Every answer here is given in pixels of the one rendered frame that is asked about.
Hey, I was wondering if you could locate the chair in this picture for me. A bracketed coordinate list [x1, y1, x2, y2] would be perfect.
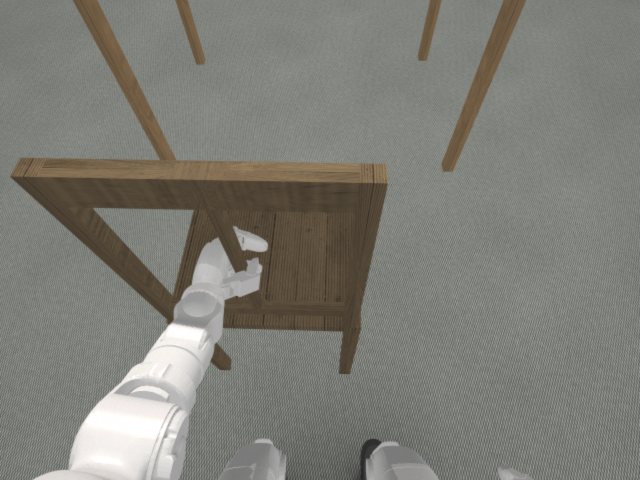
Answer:
[10, 158, 388, 374]

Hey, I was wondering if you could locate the robot right foot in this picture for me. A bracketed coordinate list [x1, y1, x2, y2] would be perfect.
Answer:
[360, 439, 381, 480]

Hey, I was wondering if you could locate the robot left forearm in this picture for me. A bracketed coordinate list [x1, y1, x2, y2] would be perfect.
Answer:
[69, 282, 225, 470]

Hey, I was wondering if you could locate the robot left upper arm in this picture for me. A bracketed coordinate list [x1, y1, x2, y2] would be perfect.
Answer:
[33, 393, 189, 480]

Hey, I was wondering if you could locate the right robot thigh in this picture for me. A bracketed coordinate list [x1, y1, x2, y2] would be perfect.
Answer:
[366, 446, 439, 480]

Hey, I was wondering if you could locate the left robot hand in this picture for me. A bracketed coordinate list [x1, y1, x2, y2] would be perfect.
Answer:
[192, 226, 268, 300]

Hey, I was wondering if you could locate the table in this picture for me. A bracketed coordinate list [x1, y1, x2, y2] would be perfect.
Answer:
[73, 0, 526, 172]

